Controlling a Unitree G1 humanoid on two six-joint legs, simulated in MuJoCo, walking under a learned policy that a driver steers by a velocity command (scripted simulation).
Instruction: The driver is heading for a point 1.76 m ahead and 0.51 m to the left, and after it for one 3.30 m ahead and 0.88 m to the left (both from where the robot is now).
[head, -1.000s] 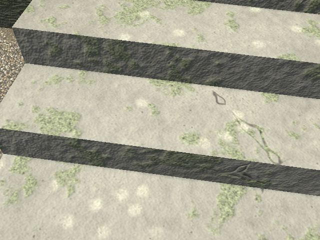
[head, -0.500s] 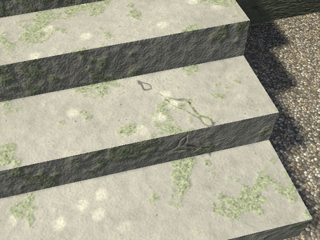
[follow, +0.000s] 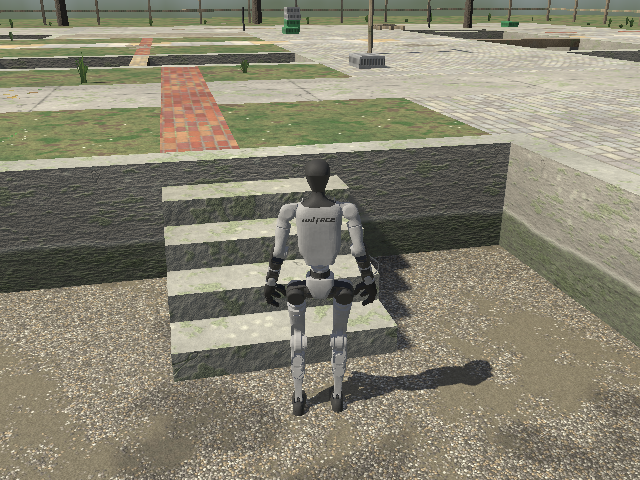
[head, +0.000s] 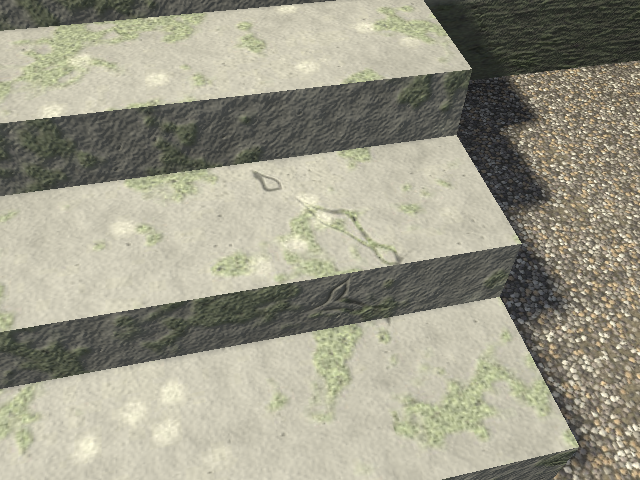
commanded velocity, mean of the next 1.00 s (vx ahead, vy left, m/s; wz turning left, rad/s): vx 0.02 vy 0.00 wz -0.01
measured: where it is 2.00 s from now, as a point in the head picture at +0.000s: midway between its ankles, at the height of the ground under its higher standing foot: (320, 464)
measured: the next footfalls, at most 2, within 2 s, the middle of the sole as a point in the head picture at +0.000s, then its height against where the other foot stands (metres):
left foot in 1.76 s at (268, 439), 0.18 m higher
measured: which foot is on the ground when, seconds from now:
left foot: down 0.00-1.00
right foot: down 0.00-1.00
